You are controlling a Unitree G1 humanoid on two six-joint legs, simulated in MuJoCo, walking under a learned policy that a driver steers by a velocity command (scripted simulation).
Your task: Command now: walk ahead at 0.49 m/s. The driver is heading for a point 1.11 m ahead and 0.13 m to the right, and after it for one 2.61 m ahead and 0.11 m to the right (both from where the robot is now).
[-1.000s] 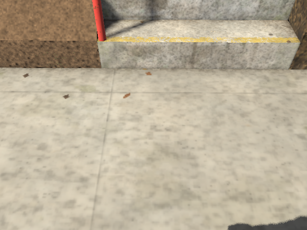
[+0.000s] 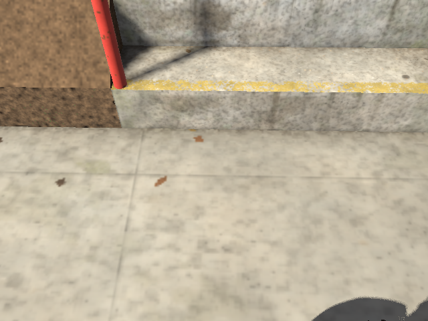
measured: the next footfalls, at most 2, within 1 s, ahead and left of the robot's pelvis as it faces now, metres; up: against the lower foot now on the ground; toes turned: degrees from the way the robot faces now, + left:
right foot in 0.56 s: +0.47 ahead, -0.11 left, +0.00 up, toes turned -3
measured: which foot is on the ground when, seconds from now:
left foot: down 0.00-0.56, up 0.58-1.00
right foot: down 0.00-0.00, up 0.02-0.54, down 0.56-1.00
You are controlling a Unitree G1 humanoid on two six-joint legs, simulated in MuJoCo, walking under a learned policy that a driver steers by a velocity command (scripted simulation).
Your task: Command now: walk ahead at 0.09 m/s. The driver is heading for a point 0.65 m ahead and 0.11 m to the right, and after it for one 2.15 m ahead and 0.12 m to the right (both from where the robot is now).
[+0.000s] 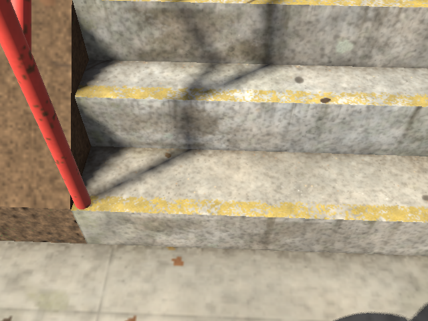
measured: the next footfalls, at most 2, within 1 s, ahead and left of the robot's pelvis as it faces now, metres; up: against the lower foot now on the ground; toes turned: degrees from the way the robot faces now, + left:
left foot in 0.02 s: +0.11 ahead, +0.10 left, +0.00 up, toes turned +2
left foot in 0.66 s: +0.32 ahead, +0.13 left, +0.00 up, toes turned +4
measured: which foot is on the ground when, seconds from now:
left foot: up 0.00-0.00, down 0.02-0.36, up 0.38-0.64, down 0.66-1.00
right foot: down 0.00-0.68, up 0.70-1.00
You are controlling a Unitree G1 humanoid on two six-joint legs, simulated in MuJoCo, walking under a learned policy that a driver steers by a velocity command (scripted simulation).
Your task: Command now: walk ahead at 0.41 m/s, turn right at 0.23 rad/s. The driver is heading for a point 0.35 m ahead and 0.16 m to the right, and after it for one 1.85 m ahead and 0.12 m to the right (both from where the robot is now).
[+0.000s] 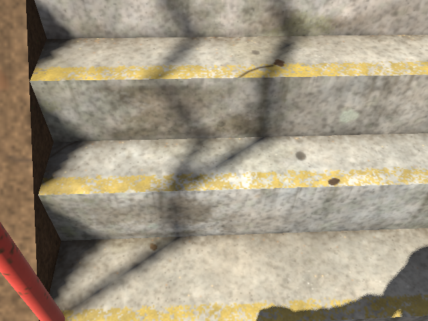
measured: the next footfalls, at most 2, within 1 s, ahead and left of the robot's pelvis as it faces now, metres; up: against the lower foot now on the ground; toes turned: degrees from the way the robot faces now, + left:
right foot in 0.20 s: +0.21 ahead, -0.11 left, +0.00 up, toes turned -8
left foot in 0.72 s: +0.17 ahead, +0.09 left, +0.00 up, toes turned -26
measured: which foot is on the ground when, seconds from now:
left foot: down 0.00-0.20, up 0.22-0.70, down 0.72-1.00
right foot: up 0.00-0.18, down 0.20-0.72, up 0.74-1.00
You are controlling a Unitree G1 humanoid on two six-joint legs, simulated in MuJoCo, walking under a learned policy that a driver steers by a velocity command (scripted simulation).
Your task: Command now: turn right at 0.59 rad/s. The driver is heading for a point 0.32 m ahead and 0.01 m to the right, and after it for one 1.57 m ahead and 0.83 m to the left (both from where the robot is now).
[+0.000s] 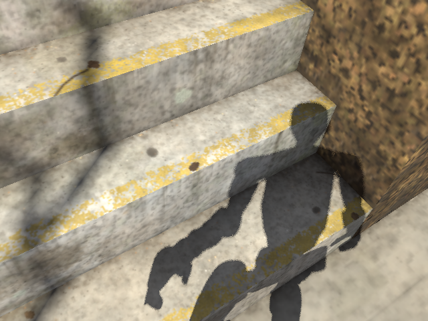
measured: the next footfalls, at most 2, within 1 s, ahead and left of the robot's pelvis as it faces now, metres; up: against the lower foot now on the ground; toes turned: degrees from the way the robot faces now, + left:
right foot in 0.20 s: -0.03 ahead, -0.13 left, +0.00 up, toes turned -8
left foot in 0.72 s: +0.22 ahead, -0.01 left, +0.00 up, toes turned -8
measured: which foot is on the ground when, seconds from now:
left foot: down 0.00-0.20, up 0.22-0.70, down 0.72-1.00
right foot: up 0.00-0.18, down 0.20-0.70, up 0.72-1.00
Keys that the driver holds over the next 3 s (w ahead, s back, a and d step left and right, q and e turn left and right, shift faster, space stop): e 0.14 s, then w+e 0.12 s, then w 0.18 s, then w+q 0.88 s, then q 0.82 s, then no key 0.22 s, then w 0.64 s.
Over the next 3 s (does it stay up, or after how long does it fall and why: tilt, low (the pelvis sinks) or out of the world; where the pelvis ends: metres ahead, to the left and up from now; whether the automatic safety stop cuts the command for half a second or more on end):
stays up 0.55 0.07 0.21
